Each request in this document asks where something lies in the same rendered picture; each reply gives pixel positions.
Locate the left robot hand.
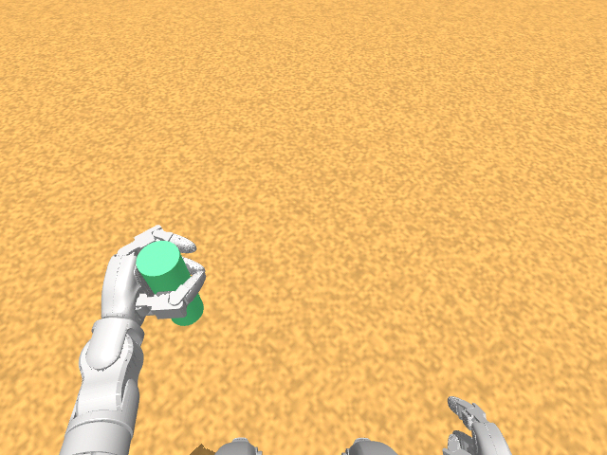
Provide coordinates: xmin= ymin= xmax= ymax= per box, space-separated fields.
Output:
xmin=101 ymin=225 xmax=206 ymax=326

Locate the can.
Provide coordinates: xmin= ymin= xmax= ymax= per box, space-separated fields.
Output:
xmin=136 ymin=241 xmax=204 ymax=326

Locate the right robot hand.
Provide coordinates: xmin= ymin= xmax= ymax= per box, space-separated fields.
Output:
xmin=442 ymin=396 xmax=512 ymax=455

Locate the left robot arm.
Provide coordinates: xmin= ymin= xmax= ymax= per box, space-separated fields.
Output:
xmin=59 ymin=317 xmax=144 ymax=455

